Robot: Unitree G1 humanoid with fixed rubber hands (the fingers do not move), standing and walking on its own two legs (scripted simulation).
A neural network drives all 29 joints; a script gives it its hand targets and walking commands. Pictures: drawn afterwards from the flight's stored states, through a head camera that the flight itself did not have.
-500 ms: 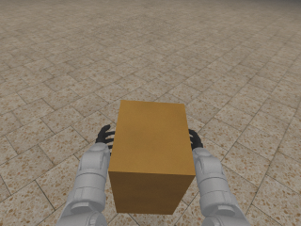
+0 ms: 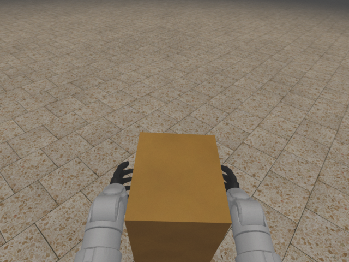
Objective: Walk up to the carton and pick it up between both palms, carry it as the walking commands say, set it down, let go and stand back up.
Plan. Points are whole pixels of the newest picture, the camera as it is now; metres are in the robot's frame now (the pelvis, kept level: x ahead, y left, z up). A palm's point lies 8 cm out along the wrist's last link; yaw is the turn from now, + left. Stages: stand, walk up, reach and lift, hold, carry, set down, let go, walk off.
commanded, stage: reach and lift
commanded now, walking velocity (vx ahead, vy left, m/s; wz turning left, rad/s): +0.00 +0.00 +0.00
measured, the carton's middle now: (174, 205) +0.28 +0.00 -0.01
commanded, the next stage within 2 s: hold in 0.92 s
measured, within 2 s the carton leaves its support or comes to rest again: neither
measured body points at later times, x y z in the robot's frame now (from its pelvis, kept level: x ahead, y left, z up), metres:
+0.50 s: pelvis -0.02 +0.02 -0.01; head -0.08 +0.02 +0.44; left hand +0.30 +0.14 +0.04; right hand +0.28 -0.14 +0.03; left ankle +0.03 +0.14 -0.74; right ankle +0.00 -0.10 -0.74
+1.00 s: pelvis -0.01 +0.01 +0.00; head -0.07 +0.02 +0.44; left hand +0.28 +0.14 +0.03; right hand +0.27 -0.14 +0.03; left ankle +0.03 +0.14 -0.74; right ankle +0.00 -0.10 -0.74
